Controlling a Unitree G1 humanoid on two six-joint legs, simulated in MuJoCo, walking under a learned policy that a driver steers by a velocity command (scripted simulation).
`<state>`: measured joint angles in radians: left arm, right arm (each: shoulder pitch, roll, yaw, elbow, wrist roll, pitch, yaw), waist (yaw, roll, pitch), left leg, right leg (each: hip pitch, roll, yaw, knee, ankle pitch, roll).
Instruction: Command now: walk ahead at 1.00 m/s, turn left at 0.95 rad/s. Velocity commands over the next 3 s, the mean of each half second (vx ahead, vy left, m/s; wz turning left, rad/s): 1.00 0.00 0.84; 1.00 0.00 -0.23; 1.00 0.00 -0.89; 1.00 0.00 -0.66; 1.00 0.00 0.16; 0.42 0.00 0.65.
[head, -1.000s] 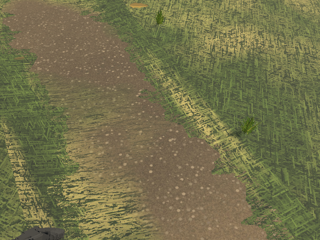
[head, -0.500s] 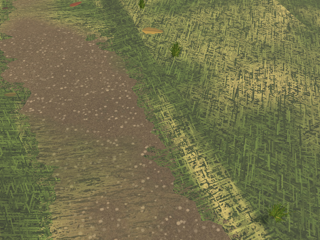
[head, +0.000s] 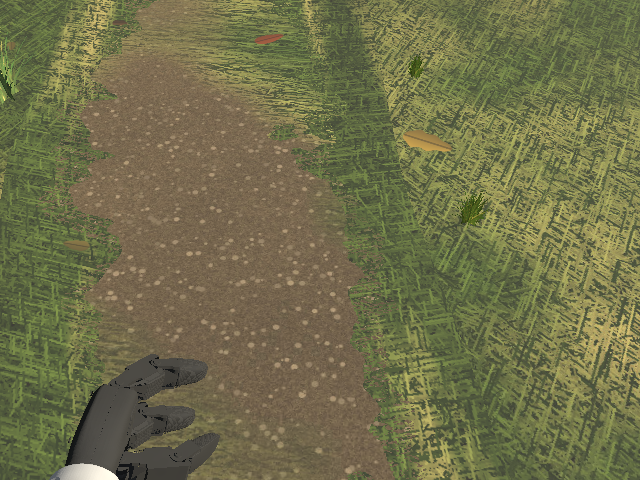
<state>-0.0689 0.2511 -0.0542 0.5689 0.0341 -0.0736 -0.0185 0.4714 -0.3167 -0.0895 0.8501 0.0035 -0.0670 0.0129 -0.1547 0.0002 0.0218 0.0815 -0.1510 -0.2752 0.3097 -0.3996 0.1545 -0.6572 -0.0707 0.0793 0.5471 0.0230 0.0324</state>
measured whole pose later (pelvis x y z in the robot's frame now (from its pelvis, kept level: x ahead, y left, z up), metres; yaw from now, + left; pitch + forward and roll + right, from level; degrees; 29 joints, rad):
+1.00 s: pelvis +0.87 +0.20 -0.03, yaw +15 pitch +1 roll +0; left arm 0.15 0.28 0.02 0.74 0.02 -0.04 -0.05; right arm 0.41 -0.27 -0.02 0.89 -0.04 -0.08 -0.03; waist 0.00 -0.01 0.03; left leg 0.09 -0.05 0.15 0.88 -0.40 0.01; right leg -0.54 0.09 -0.12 0.66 -0.19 -0.17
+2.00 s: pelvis +1.75 +0.17 +0.00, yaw -32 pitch +0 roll -1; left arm 0.33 0.30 0.04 0.82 0.03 -0.04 0.00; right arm 0.27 -0.24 0.01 0.74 -0.04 -0.07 0.01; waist -0.02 0.00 0.03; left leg -0.50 0.12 -0.03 1.29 -0.35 0.01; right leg -0.23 0.16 -0.04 0.49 -0.25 -0.15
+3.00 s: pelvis +2.47 -0.16 +0.01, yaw -3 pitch +1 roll +0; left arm 0.34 0.29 0.04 0.79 0.02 -0.05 0.00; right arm 0.08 -0.31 -0.06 0.65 -0.03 0.04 0.04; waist 0.07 0.02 0.07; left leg -0.55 -0.02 -0.02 0.78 -0.22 0.01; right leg -0.24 -0.07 -0.16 0.44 -0.21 0.01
